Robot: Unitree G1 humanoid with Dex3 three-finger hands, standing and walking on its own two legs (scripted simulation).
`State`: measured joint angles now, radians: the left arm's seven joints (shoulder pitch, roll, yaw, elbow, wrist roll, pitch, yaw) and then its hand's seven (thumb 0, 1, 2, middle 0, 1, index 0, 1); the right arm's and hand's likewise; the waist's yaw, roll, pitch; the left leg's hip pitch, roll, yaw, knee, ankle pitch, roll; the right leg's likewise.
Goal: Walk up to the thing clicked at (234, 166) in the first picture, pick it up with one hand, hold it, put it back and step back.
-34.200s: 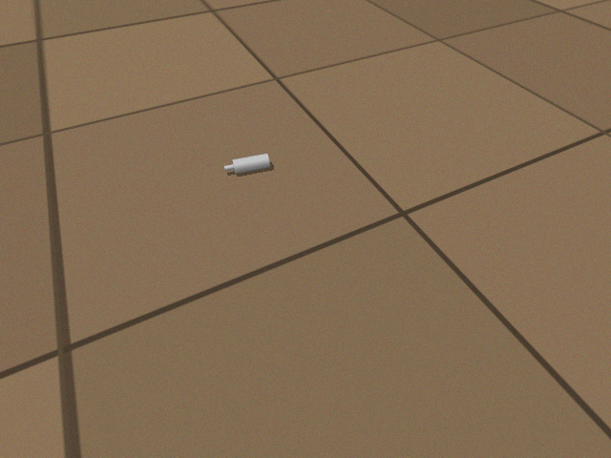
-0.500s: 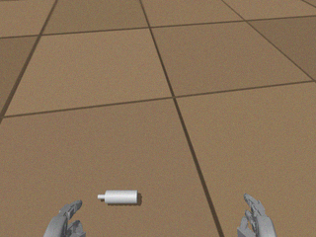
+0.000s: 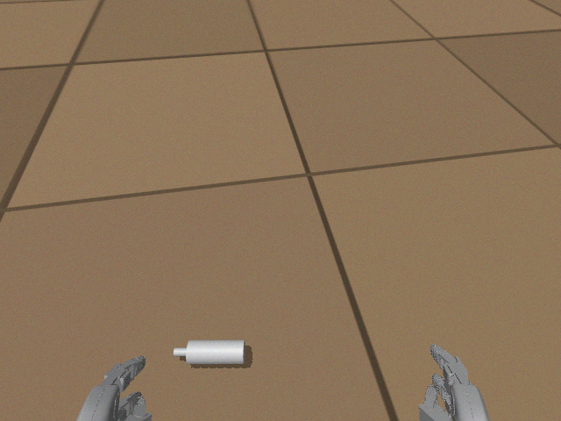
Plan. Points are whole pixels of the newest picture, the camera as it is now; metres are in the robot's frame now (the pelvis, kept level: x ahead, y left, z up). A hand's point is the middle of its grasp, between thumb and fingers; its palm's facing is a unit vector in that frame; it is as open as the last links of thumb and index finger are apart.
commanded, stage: home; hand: left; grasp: from above
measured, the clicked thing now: (209, 351) +0.46 +0.22 -0.68
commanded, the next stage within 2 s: stand in 0.12 s
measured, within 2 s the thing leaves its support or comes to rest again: neither
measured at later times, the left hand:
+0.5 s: hand out of the picture +0.11 +0.23 -0.10, palm faces +0.02 -0.94 -0.33, open 7.3 cm
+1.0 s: hand out of the picture +0.03 +0.24 -0.10, palm faces +0.04 -0.94 -0.33, open 7.3 cm
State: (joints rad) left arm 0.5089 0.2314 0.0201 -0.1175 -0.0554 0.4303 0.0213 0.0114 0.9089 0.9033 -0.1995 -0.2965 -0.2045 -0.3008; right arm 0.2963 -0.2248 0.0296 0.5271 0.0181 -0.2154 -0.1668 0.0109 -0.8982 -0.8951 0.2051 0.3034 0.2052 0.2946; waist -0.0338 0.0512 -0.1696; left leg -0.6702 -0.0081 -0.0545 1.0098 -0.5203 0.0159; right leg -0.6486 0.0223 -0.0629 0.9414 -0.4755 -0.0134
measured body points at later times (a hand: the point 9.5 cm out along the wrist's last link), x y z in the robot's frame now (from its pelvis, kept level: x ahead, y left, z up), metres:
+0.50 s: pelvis -0.01 +0.00 +0.04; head +0.00 +0.01 +0.49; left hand +0.11 +0.28 -0.07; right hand +0.10 -0.27 -0.08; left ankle -0.01 +0.11 -0.68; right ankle +0.00 -0.12 -0.68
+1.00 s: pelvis -0.01 +0.01 +0.07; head -0.02 +0.00 +0.51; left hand +0.03 +0.29 -0.07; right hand +0.05 -0.27 -0.08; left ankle -0.01 +0.11 -0.68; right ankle +0.00 -0.12 -0.68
